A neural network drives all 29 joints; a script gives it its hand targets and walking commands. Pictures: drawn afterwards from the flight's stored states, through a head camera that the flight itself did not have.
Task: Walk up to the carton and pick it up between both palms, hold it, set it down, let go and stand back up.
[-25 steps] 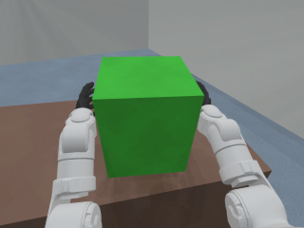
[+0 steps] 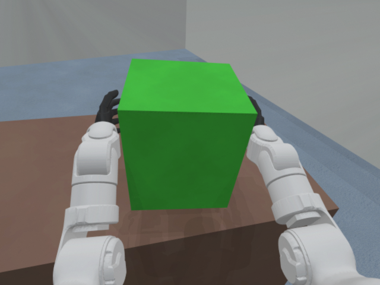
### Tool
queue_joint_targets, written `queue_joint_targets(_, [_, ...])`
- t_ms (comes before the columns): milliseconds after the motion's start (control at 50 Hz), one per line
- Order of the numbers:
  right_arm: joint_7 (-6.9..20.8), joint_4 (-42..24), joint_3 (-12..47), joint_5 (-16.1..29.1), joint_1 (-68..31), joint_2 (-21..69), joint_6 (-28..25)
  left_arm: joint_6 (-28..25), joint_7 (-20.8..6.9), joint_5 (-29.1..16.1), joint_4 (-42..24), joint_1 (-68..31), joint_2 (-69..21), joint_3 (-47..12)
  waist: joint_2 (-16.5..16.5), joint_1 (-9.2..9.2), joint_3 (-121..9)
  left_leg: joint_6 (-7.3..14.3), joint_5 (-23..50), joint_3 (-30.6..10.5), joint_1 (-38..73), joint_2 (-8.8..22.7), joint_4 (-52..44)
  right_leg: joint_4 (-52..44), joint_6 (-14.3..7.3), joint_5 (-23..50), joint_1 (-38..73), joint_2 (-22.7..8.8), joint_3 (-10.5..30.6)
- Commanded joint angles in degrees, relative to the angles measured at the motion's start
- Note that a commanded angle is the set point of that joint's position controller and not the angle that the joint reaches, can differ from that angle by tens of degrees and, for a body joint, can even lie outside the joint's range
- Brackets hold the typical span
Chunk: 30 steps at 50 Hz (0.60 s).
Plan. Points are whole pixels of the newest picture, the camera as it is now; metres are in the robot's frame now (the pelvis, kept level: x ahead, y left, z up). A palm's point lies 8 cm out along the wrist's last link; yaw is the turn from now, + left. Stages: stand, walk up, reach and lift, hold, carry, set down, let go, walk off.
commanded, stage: hold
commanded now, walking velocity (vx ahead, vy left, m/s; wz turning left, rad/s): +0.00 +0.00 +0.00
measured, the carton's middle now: (181, 135) +0.39 +0.01 +0.18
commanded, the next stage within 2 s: none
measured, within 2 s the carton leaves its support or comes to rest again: neither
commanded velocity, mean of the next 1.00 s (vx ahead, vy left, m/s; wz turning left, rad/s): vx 0.00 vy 0.00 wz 0.00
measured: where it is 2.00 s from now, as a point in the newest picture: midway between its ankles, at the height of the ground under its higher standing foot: outside the picture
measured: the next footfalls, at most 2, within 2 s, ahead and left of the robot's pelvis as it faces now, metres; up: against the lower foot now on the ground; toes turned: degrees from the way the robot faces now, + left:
none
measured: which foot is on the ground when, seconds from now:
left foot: down 0.00-1.00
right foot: down 0.00-1.00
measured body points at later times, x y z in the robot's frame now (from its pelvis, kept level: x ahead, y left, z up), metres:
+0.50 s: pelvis +0.00 +0.00 +0.00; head -0.05 +0.03 +0.45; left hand +0.38 +0.16 +0.21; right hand +0.38 -0.14 +0.20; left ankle +0.04 +0.10 -0.75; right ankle +0.03 -0.09 -0.75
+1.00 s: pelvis -0.01 +0.00 +0.00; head -0.08 +0.02 +0.44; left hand +0.38 +0.16 +0.22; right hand +0.38 -0.14 +0.22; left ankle +0.04 +0.10 -0.75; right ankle +0.03 -0.09 -0.75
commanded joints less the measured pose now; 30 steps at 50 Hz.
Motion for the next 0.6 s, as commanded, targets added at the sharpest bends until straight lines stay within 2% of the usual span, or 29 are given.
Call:
queue_joint_targets(0, [4.89, -25.07, 22.47, 9.16, -53.37, 36.33, -5.01, -4.32, -8.35, -10.05, -13.31, -47.21, -40.29, -27.82, 6.35, -1.40, -27.24, -3.14, 16.07, -3.73, 10.71, -1.33, -1.58, -1.51, 4.69, 14.83, 9.85, 0.24, 5.17])
queue_joint_targets(40, [4.65, -27.32, 23.40, 10.24, -51.34, 37.01, -4.98, -4.28, -8.68, -10.17, -16.44, -45.78, -40.64, -29.25, 6.83, -1.83, -28.62, -3.34, 18.68, -3.97, 10.81, -1.29, -1.23, -1.13, 4.99, 17.83, 11.43, 0.47, 4.99])
queue_joint_targets(60, [4.46, -27.60, 23.19, 10.60, -51.19, 36.30, -4.78, -3.89, -8.77, -10.38, -15.80, -44.75, -40.57, -29.51, 7.42, -2.00, -28.45, -3.53, 19.31, -3.97, 11.67, -1.36, -0.97, -1.14, 4.99, 18.67, 11.68, 0.49, 5.46])
queue_joint_targets(80, [4.34, -28.95, 23.66, 10.71, -51.01, 36.32, -4.95, -3.93, -8.79, -10.45, -17.86, -45.52, -40.44, -30.28, 7.48, -1.74, -28.91, -3.38, 18.45, -4.28, 11.43, -1.17, -1.38, -1.25, 5.04, 18.22, 11.83, 0.35, 5.53])
queue_joint_targets(100, [4.29, -30.19, 23.97, 10.78, -51.48, 36.10, -4.87, -3.94, -8.83, -10.58, -17.31, -45.23, -40.69, -30.68, 7.42, -2.39, -28.57, -3.38, 18.07, -4.23, 11.09, -1.10, -1.37, -1.53, 4.97, 17.23, 10.84, 0.17, 5.53])
queue_joint_targets(140, [4.43, -30.27, 23.34, 10.26, -51.00, 36.18, -4.93, -4.02, -8.77, -10.18, -18.93, -45.65, -40.69, -30.66, 8.16, -2.21, -27.98, -3.81, 18.17, -4.25, 11.52, -1.07, -1.43, -1.20, 4.54, 16.08, 9.94, 0.60, 5.13])
queue_joint_targets(160, [4.61, -29.49, 22.86, 9.38, -50.92, 35.69, -4.71, -3.72, -8.72, -9.86, -18.23, -46.32, -40.62, -30.82, 8.73, -2.88, -25.75, -3.83, 16.59, -4.52, 11.32, -0.98, -1.75, -1.93, 4.43, 14.47, 8.33, 0.16, 5.04])
queue_joint_targets(180, [4.85, -29.98, 23.34, 9.67, -50.19, 36.55, -5.06, -4.01, -8.52, -10.34, -20.03, -46.24, -40.78, -31.63, 8.67, -2.20, -27.25, -3.66, 17.78, -4.52, 11.42, -0.70, -1.33, -1.45, 4.27, 14.44, 8.82, 0.26, 4.75])
queue_joint_targets(220, [4.92, -28.77, 23.69, 9.23, -49.17, 37.23, -4.70, -4.30, -8.17, -10.62, -21.60, -47.25, -40.43, -32.63, 8.03, -2.62, -26.38, -3.74, 18.68, -4.24, 12.38, -1.11, -1.18, -1.40, 4.74, 16.06, 8.01, 0.30, 4.99])
queue_joint_targets(240, [4.92, -30.36, 24.73, 9.81, -49.50, 37.69, -4.92, -4.14, -8.11, -10.29, -22.05, -47.11, -40.63, -32.84, 8.14, -1.81, -27.21, -3.81, 18.72, -4.09, 12.06, -1.07, -1.22, -0.98, 4.84, 16.52, 9.12, 0.48, 4.79])
queue_joint_targets(260, [4.90, -31.61, 25.72, 10.51, -50.00, 38.22, -4.93, -4.24, -7.82, -10.90, -23.40, -47.02, -40.99, -33.40, 8.41, -1.93, -28.16, -4.03, 20.05, -4.17, 12.32, -1.14, -0.88, -0.77, 4.77, 17.42, 9.55, 0.69, 4.64])
queue_joint_targets(320, [4.85, -31.83, 25.89, 10.54, -49.27, 36.84, -4.37, -3.29, -7.79, -9.88, -22.03, -44.83, -39.98, -32.32, 7.64, -0.94, -26.08, -3.36, 19.66, -4.04, 11.18, -1.21, -0.91, -0.83, 4.89, 17.57, 9.52, 0.60, 4.69])
queue_joint_targets(340, [4.66, -31.69, 26.42, 10.27, -48.24, 36.87, -4.27, -3.04, -7.85, -9.62, -22.37, -43.27, -40.09, -32.26, 6.66, -1.32, -26.89, -3.24, 20.58, -4.00, 12.25, -1.29, -1.06, -0.88, 5.15, 18.66, 10.05, 0.71, 5.17])
queue_joint_targets(380, [4.59, -30.91, 25.25, 9.83, -49.29, 35.55, -4.09, -2.08, -8.47, -8.46, -18.49, -41.33, -39.31, -29.70, 5.90, -0.33, -22.51, -2.79, 16.86, -3.53, 10.42, -1.14, -2.08, -1.63, 5.16, 14.93, 9.68, 0.07, 5.65])
queue_joint_targets(440, [5.06, -28.86, 22.57, 8.56, -50.52, 35.46, -4.54, -2.31, -8.96, -8.74, -18.20, -44.08, -39.36, -30.70, 7.97, -1.83, -21.80, -2.89, 12.14, -3.15, 9.65, -0.59, -3.03, -2.65, 4.33, 8.56, 7.32, -0.17, 5.33])
queue_joint_targets(460, [5.34, -35.69, 25.46, 11.65, -50.32, 34.92, -5.68, -2.04, -8.57, -9.84, -24.95, -40.12, -42.39, -34.32, 9.19, -0.26, -31.40, -3.34, 19.95, -3.41, 13.26, -0.28, -1.54, -0.60, 3.97, 14.80, 10.82, 1.15, 4.89])
queue_joint_targets(480, [4.93, -36.62, 26.19, 12.43, -49.78, 34.03, -5.04, -1.75, -8.18, -10.27, -25.49, -40.95, -40.94, -34.97, 9.51, -0.99, -31.05, -3.96, 22.12, -3.42, 14.13, -0.52, -0.36, -1.00, 4.05, 15.61, 10.08, 1.34, 4.94])
queue_joint_targets(500, [4.86, -36.51, 26.51, 12.66, -50.67, 34.53, -4.73, -1.70, -8.12, -10.65, -25.17, -41.66, -40.81, -34.69, 8.86, -0.83, -30.92, -3.92, 22.57, -3.35, 14.04, -0.73, -0.01, -1.13, 4.28, 15.46, 9.86, 1.28, 4.73])
queue_joint_targets(540, [5.33, -33.21, 25.15, 11.50, -50.09, 34.21, -4.14, -1.82, -8.35, -10.05, -22.40, -42.25, -39.54, -32.33, 6.45, -1.05, -26.37, -2.88, 18.78, -2.90, 12.74, -0.67, -1.47, -1.85, 4.44, 12.58, 7.99, 0.94, 4.75])
queue_joint_targets(580, [6.04, -28.51, 22.93, 9.43, -49.27, 33.89, -3.74, -1.71, -8.88, -8.84, -19.19, -42.50, -38.91, -30.06, 4.96, -0.62, -21.59, -1.54, 10.86, -2.55, 9.78, -0.21, -4.42, -3.03, 4.25, 5.96, 6.20, 0.31, 5.07])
